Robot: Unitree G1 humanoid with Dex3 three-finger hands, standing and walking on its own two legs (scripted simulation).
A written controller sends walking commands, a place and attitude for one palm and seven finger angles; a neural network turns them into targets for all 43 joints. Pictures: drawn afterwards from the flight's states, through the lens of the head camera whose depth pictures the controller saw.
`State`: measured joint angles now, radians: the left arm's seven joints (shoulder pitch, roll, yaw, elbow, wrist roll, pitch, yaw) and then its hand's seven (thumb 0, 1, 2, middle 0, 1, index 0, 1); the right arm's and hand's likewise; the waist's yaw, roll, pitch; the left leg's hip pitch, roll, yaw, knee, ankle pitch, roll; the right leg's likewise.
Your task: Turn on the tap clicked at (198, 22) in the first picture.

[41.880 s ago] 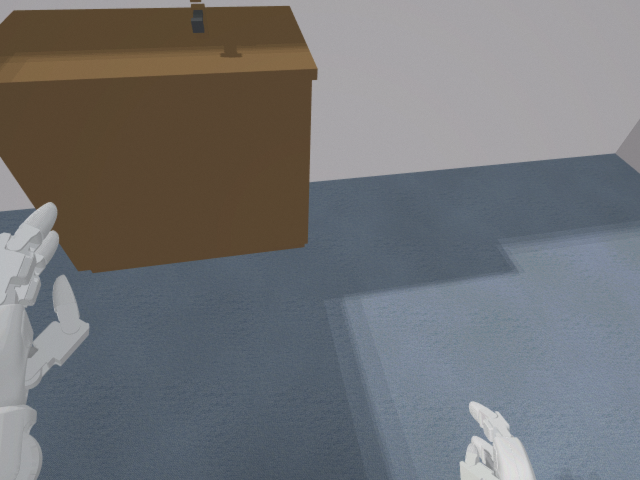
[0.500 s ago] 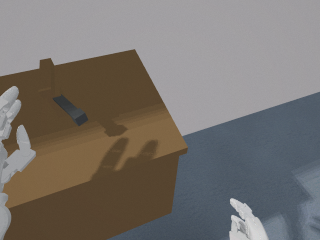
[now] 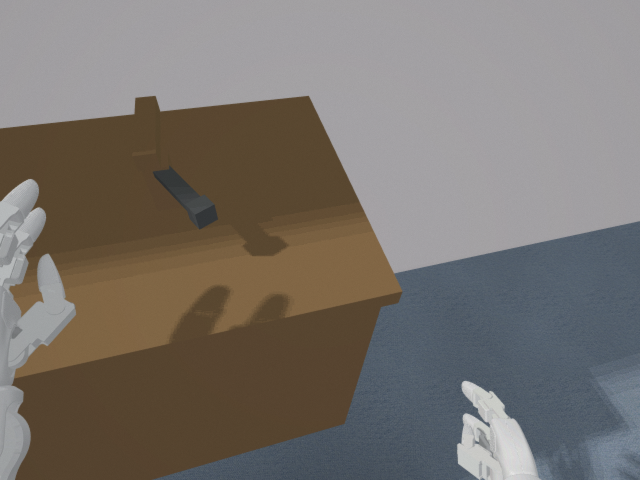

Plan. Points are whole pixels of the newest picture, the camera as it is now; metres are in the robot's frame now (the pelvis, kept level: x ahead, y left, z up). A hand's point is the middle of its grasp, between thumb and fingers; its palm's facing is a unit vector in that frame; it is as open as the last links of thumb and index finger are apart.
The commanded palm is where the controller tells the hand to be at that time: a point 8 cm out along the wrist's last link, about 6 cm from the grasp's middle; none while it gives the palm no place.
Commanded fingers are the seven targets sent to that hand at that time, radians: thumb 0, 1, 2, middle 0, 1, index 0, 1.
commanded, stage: come to a stop and stand still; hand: left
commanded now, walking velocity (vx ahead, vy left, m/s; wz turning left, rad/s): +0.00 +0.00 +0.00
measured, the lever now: (201, 212) +0.40 +0.20 +0.11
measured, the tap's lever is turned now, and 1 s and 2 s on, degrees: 27 27 27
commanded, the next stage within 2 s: look again from close up in 0.08 s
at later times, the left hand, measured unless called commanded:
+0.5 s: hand (81, 316) +0.22 +0.25 +0.16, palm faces +0.38 -0.87 -0.32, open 7.4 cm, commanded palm +0.16 +0.28 +0.18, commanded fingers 0.00 0.90 0.90 -0.20 -0.30 -0.20 -0.30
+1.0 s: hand (74, 332) +0.20 +0.24 +0.17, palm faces +0.53 -0.79 -0.31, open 7.4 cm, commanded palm +0.15 +0.26 +0.17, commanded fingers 0.00 0.90 0.90 -0.20 -0.30 -0.20 -0.30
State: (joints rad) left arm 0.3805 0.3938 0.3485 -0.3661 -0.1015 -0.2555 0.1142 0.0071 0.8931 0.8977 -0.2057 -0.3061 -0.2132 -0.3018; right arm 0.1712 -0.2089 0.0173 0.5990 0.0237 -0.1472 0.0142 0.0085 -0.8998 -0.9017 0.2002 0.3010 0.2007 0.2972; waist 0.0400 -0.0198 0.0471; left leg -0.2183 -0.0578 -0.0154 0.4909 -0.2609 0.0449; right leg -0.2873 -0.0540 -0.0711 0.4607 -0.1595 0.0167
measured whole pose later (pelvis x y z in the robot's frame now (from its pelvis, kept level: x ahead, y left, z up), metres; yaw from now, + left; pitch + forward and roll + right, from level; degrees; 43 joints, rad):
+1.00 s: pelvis +0.02 -0.05 -0.02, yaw +2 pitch +1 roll +0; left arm 0.43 0.39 0.43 -0.43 -0.19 -0.16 0.08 0.01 0.89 0.90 -0.21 -0.31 -0.22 -0.30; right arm 0.20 -0.26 0.00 0.62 0.01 -0.13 -0.03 0.01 -0.90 -0.90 0.20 0.30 0.20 0.30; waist 0.10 0.01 -0.02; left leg -0.30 0.00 -0.08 0.66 -0.37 -0.03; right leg -0.37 0.03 -0.09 0.64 -0.29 -0.06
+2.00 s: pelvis +0.01 -0.02 -0.02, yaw +2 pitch -1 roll +0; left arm 0.47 0.26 0.24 -0.59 -0.19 0.22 0.18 0.01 0.90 0.90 -0.20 -0.31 -0.21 -0.30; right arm 0.19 -0.23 0.06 0.64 0.04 -0.20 -0.09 0.01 -0.90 -0.90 0.20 0.30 0.20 0.30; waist 0.09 0.04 -0.06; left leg -0.28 -0.05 -0.05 0.68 -0.37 0.01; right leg -0.36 -0.02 -0.06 0.67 -0.30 -0.02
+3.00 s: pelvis +0.02 -0.05 -0.02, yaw +3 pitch -1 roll +0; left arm 0.43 0.22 0.23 -0.55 -0.23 0.25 0.21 0.01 0.90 0.90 -0.20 -0.31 -0.21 -0.30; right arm 0.19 -0.24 0.04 0.67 0.05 -0.21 -0.10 0.01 -0.90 -0.90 0.20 0.30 0.20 0.30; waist 0.09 0.06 -0.06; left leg -0.26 -0.02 -0.08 0.65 -0.38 -0.02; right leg -0.33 0.01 -0.10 0.66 -0.32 -0.05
